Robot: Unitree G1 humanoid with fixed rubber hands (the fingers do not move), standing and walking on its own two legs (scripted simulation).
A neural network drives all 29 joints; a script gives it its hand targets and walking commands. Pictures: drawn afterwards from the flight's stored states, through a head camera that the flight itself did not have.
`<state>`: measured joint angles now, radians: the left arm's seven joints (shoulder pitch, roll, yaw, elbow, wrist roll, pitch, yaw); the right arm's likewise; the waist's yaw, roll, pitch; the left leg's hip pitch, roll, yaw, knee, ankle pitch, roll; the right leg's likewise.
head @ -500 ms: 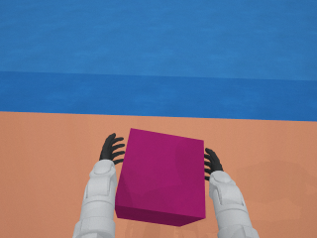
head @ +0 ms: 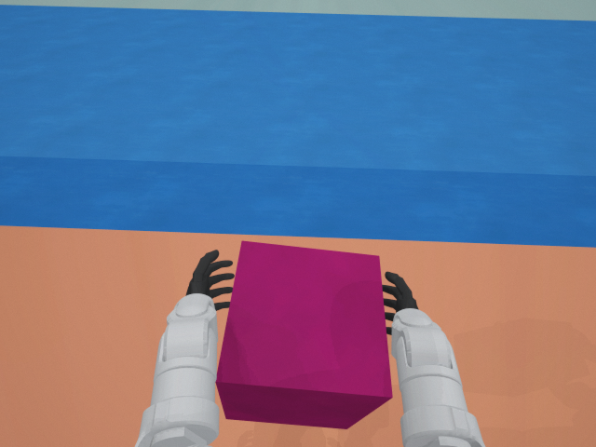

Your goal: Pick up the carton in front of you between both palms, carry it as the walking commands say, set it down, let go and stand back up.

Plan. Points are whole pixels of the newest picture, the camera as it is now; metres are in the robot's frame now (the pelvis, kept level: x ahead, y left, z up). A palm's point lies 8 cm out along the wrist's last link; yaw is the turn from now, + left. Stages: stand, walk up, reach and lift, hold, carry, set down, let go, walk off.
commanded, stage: reach and lift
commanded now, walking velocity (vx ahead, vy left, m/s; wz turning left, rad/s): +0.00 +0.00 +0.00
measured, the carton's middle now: (298, 342) +0.32 +0.01 -0.06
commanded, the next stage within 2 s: hold in 0.62 s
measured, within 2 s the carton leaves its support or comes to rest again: neither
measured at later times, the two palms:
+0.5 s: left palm (198, 295) +0.32 +0.15 +0.06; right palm (405, 311) +0.31 -0.14 +0.04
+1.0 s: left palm (193, 303) +0.30 +0.15 +0.07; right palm (412, 313) +0.30 -0.15 +0.06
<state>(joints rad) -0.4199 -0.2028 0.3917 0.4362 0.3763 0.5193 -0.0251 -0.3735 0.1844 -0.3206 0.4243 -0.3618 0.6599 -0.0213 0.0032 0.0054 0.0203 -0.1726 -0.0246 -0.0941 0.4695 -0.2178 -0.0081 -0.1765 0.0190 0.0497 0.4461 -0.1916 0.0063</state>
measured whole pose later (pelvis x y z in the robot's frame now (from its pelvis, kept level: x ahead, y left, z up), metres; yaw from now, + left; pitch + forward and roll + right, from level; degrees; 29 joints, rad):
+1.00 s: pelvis +0.01 +0.00 +0.01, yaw +0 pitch -8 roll +0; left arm -0.29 -0.16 0.23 0.25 0.29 0.73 -0.01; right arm -0.27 0.15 -0.20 0.25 -0.31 0.81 0.00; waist 0.00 0.00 0.01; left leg -0.03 -0.02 -0.09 0.36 -0.19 0.00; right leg -0.03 0.01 0.06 0.34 -0.16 0.01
